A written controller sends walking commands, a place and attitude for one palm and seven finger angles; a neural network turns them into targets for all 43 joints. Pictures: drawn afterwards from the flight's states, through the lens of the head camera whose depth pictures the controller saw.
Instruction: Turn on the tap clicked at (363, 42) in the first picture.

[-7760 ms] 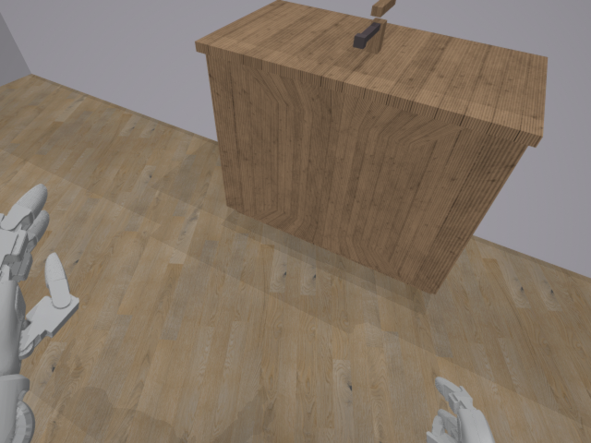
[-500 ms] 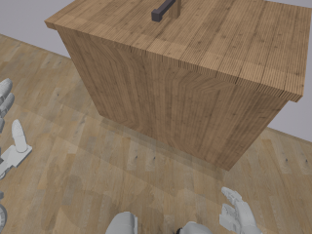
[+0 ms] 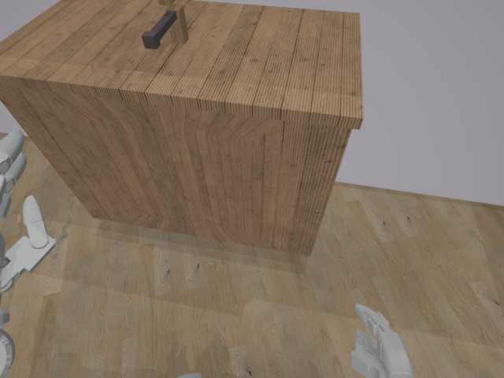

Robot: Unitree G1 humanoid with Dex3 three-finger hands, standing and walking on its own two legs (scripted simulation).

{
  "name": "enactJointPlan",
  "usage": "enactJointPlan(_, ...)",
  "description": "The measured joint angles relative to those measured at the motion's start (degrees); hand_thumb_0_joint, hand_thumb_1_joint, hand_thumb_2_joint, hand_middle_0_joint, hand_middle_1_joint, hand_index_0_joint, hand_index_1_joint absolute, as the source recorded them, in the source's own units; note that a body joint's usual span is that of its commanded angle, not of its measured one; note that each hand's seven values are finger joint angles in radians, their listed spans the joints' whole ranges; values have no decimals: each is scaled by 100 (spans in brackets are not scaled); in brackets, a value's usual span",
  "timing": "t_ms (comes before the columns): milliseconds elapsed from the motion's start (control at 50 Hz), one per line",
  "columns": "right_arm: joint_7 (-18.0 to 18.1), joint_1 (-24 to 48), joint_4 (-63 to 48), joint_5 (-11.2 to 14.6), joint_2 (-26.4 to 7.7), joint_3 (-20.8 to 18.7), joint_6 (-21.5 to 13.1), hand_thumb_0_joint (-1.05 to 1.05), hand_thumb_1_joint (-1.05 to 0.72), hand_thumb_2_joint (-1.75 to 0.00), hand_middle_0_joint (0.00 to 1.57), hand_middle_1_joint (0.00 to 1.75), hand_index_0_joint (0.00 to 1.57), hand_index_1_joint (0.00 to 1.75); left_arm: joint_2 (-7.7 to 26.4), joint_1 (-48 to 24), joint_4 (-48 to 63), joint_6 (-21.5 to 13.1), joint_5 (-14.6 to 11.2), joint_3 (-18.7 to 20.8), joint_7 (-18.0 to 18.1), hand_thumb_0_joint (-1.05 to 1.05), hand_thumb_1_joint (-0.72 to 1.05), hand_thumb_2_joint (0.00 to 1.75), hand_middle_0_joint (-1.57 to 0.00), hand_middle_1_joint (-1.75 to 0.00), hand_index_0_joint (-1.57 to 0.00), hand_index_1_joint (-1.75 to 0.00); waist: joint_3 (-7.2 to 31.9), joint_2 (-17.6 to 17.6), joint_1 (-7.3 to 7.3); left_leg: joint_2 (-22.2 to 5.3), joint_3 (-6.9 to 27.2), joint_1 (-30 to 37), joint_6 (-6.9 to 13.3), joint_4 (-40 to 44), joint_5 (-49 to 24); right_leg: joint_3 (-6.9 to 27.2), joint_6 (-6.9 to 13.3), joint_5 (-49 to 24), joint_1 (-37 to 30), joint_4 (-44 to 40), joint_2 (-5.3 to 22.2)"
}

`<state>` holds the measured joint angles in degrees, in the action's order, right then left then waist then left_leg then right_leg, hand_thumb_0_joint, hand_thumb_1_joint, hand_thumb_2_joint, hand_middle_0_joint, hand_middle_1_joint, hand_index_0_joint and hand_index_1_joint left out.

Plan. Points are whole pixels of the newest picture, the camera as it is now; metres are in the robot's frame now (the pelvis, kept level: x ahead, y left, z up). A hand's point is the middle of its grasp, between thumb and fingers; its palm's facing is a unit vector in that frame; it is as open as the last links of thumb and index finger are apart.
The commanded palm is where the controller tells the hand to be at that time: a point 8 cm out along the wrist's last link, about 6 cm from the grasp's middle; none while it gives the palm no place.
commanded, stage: turn to face it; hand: left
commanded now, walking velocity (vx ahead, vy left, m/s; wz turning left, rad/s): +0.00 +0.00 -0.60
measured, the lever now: (151, 40) +0.74 +0.31 +0.14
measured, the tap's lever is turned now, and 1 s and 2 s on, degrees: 0 0 0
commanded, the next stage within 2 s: take the last steps up to it in 0.68 s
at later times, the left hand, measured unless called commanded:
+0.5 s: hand (125, 245) +0.22 +0.16 +0.19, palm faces +0.19 -0.89 -0.42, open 7.5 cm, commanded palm +0.17 +0.21 +0.19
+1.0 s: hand (193, 287) +0.18 +0.08 +0.19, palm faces +0.03 -0.89 -0.45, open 7.5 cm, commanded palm +0.15 +0.14 +0.19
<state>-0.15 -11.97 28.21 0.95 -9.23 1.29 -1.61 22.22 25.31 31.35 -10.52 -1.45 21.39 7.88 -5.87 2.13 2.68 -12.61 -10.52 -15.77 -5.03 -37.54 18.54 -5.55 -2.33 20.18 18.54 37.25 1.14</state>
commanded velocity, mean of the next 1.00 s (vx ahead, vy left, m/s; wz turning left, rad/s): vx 0.07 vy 0.04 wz -0.29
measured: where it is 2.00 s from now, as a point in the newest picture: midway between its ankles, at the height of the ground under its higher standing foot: outside the picture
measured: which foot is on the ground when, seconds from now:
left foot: down 0.00-0.02, up 0.04-0.32, down 0.34-0.64, up 0.66-0.94, down 0.96-1.00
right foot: down 0.00-0.36, up 0.38-0.60, down 0.62-1.00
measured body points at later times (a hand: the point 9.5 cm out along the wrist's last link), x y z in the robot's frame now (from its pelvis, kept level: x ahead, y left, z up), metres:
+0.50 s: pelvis -0.06 -0.02 +0.01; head -0.03 -0.02 +0.46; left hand +0.20 +0.21 +0.21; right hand +0.05 -0.29 -0.07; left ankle -0.03 +0.11 -0.72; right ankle -0.05 -0.13 -0.67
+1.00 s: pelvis -0.11 -0.06 +0.01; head -0.08 -0.06 +0.46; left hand +0.17 +0.13 +0.21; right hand -0.08 -0.36 -0.08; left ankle -0.07 +0.05 -0.72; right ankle -0.09 -0.16 -0.72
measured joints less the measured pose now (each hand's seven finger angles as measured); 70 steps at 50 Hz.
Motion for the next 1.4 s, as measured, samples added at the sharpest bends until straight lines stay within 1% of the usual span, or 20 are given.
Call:
enactJointPlan(40, -22, 95, 47, 2, -14, 38, -11, 1, -90, -90, 20, 30, 21, 30, 48, -160, -23, -54, 22, 2, -22, 2, 89, 90, -21, -30, -20, -30, -172, 151, -69, -150, 176, -269, -30, -588, 385, -85, 307, -526, 50, -31, -145)
enactJointPlan(100, -5, 347, 272, 2, -99, 21, 215, 1, -90, -90, 21, 30, 21, 30, 51, -162, -3, -25, -86, 29, -33, 2, 88, 90, -21, -30, -21, -30, -336, 67, -172, 346, 703, -871, -17, -2074, 1037, 96, 557, -488, 280, 94, -209)
enactJointPlan(160, 37, 447, 371, -32, -200, -41, 443, 1, -90, -90, 21, 30, 21, 30, 92, 188, 171, -16, -168, 132, -21, 2, 88, 90, -21, -30, -21, -30, -357, -71, -295, 681, 800, -1131, -28, -2568, 893, 317, 589, -739, 325, -190, -289)
enactJointPlan(300, 149, 208, 390, -65, -486, -255, 602, 1, -91, -90, 20, 30, 20, 30, 260, 563, 413, -50, -163, 245, 30, 2, 88, 90, -21, -30, -21, -30, -16, -389, -255, 1013, 678, -486, 105, -614, 771, 724, 610, -1227, 485, -680, -477)
enactJointPlan(360, 191, 126, 349, -62, -555, -300, 547, 1, -91, -90, 20, 30, 20, 30, 244, 430, 400, -56, -137, 242, 52, 2, 88, 90, -21, -30, -21, -30, 89, -518, -220, 1068, 577, 28, 320, 513, 28, 853, 546, -1226, 623, -538, -547)
enactJointPlan(420, 257, 95, 298, -82, -447, -321, 425, 1, -91, -90, 20, 30, 20, 30, 157, 205, 181, -74, -36, 225, 40, 2, 88, 90, -21, -30, -21, -30, 72, -579, -138, 970, 382, 150, 428, 499, -165, 769, 288, 7, 1006, 937, -529)
enactJointPlan(480, 210, 26, 258, -30, -303, -293, 236, 1, -91, -90, 20, 30, 20, 30, -14, 89, 27, -28, 11, 101, 43, 2, 88, 90, -21, -30, -21, -30, 120, -381, -119, 719, 318, 246, 363, 527, -100, 442, 106, 340, 1102, 1912, -332)
enactJointPlan(600, 73, -43, 179, -21, 0, -51, -91, 1, -90, -90, 20, 30, 21, 30, -21, 78, -55, -51, 16, -35, 46, 2, 89, 90, -21, -30, -20, -30, 137, -40, -118, 186, 137, 142, 99, 291, -23, 31, 1, 136, 132, 230, -33)
enactJointPlan(660, 40, 53, 223, -14, 23, 6, -145, 1, -90, -90, 20, 30, 21, 30, 78, -70, -128, -125, 49, 14, 17, 2, 89, 90, -21, -30, -20, -30, -22, 136, -197, -8, 292, -191, 25, -383, 283, -108, 315, -594, -72, -245, -143)
enactJointPlan(720, 69, 253, 430, 8, -66, -30, 14, 1, -90, -90, 21, 30, 21, 30, 45, -38, -123, -128, -29, 11, -22, 2, 88, 90, -21, -30, -21, -30, -139, 101, -302, 439, 744, -751, 93, -1766, 928, -16, 533, -438, 114, -101, -171)
enactJointPlan(780, 139, 324, 513, -19, -158, -78, 185, 1, -90, -90, 21, 30, 21, 30, 63, 323, 43, -145, -85, 104, -21, 2, 88, 90, -21, -30, -21, -30, -135, -54, -391, 757, 765, -989, 112, -2234, 879, 150, 573, -626, 162, -328, -193)
enactJointPlan(940, 351, -30, 628, -89, -509, -293, 153, 1, -91, -90, 20, 30, 20, 30, 183, 630, 223, -198, -17, 111, 88, 2, 88, 90, -21, -30, -21, -30, 255, -286, -415, 1070, 538, -103, 434, 194, 512, 188, 588, -940, 183, -728, -240)
enactJointPlan(980, 407, -126, 636, -104, -541, -352, 113, 1, -91, -90, 20, 30, 20, 30, 131, 539, 157, -223, 7, 76, 108, 2, 88, 90, -21, -30, -21, -30, 308, -354, -383, 1119, 505, 139, 573, 675, -50, 204, 535, -608, 220, -471, -212)
enactJointPlan(1020, 453, -211, 656, -108, -532, -373, 41, 1, -91, -90, 20, 30, 20, 30, 17, 444, -53, -270, 59, 40, 119, 2, 88, 90, -21, -30, -21, -30, 391, -325, -365, 1102, 503, 200, 644, 668, -214, 210, 415, 157, 363, 245, -212)
enactJointPlan(1080, 452, -325, 731, -89, -419, -373, -116, 1, -91, -90, 20, 30, 20, 30, -74, 305, -410, -274, 146, 15, 100, 2, 88, 90, -21, -30, -21, -30, 545, -185, -399, 1042, 631, 263, 659, 720, -159, 92, 271, 472, 472, 1118, -139)
enactJointPlan(1180, 394, -350, 758, -95, -216, -210, -243, 1, -91, -90, 20, 30, 20, 30, -152, 231, -553, -228, 148, -53, 114, 2, 89, 90, -21, -30, -20, -30, 642, -21, -291, 937, 678, 145, 479, 342, 80, -174, 238, 265, -282, -359, 52)
enactJointPlan(1220, 364, -218, 829, -96, -191, -191, -220, 1, -90, -90, 20, 30, 20, 30, -199, 42, -615, -269, 176, -138, 85, 2, 89, 90, -21, -30, -20, -30, 543, 91, -272, 888, 750, -186, 536, -430, 487, -264, 371, -340, -229, -313, 33)
enactJointPlan(1300, 278, 4, 1047, -89, -208, -197, -48, 1, -90, -90, 20, 30, 21, 30, -335, -129, -694, -321, 115, -288, -12, 2, 88, 90, -21, -30, -21, -30, 395, 55, -242, 985, 852, -1039, 435, -2285, 451, -312, 412, -209, -345, -348, 150)
enactJointPlan(1340, 266, 49, 1018, -95, -219, -189, 7, 1, -90, -90, 20, 30, 21, 30, -329, 44, -600, -391, 103, -247, -29, 2, 88, 90, -21, -30, -21, -30, 349, -20, -282, 895, 772, -1265, 402, -2296, 193, -302, 348, -306, -455, -596, 225)
enactJointPlan(1400, 282, 29, 877, -108, -231, -221, 9, 1, -90, -90, 20, 30, 21, 30, -208, 310, -369, -453, 101, -147, -11, 2, 88, 90, -21, -30, -21, -30, 243, -209, -271, 764, 589, -1181, 431, -1296, -10, -248, 274, -371, -578, -823, 384)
